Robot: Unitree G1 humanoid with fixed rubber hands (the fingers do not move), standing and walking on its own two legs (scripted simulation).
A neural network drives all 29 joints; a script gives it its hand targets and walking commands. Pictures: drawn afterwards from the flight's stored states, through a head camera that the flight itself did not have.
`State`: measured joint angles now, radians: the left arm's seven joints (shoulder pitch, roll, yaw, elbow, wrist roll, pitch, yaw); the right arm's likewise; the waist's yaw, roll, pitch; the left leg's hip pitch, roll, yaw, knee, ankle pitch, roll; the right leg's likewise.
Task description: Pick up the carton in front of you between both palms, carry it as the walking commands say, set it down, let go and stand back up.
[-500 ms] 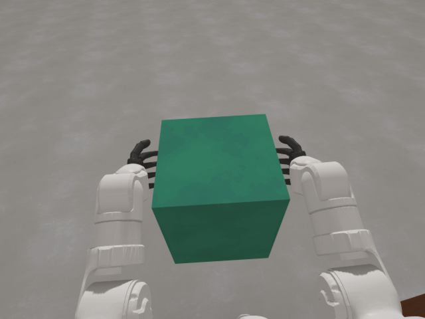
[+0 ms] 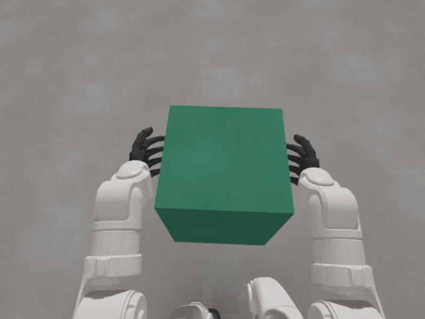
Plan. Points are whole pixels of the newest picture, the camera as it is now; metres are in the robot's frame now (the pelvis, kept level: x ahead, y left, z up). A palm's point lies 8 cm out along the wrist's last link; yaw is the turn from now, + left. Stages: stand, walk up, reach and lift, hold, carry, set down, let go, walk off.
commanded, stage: carry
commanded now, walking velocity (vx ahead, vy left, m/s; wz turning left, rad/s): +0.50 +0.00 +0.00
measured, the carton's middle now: (222, 182) +0.37 +0.00 -0.04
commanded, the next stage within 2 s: none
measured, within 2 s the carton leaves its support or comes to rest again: neither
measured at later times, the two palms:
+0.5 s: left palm (142, 34) +0.68 +0.17 +0.11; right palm (269, 21) +0.72 -0.13 +0.10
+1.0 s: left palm out of the picture +0.98 +0.17 +0.12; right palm out of the picture +0.95 -0.13 +0.12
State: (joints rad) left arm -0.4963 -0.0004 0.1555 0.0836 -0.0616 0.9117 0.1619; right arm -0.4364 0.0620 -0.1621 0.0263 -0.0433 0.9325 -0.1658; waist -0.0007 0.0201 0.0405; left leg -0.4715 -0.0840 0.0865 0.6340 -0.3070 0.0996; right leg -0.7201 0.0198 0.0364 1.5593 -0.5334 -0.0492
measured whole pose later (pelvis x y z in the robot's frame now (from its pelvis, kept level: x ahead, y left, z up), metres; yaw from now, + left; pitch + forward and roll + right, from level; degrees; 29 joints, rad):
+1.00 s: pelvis +0.71 +0.03 +0.03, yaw -2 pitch +4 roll -2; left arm -0.11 -0.13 0.07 -0.33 0.14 1.20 0.10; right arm -0.10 0.13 -0.10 -0.30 -0.09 1.19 -0.08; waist -0.03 0.00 -0.16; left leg 0.01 0.02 0.18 0.22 -0.30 0.03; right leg -0.65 -0.09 -0.13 0.65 -0.04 0.01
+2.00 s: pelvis +1.35 +0.01 +0.02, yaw -2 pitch +4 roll +0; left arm -0.14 -0.13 0.08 -0.41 0.13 1.22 0.10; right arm -0.13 0.13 -0.09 -0.38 -0.10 1.21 -0.09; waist -0.02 0.01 -0.12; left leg 0.03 0.07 0.20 0.26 -0.35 -0.04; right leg -0.56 -0.08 -0.18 0.51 -0.06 0.00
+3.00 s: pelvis +1.97 -0.04 +0.01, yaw -1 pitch +3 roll +0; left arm -0.19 -0.14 0.09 -0.34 0.13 1.20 0.10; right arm -0.17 0.13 -0.12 -0.36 -0.13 1.21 -0.08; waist 0.02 0.05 -0.05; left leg -0.18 0.08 0.11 0.68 -0.52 -0.04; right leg -0.43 -0.02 -0.22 0.46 -0.08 -0.08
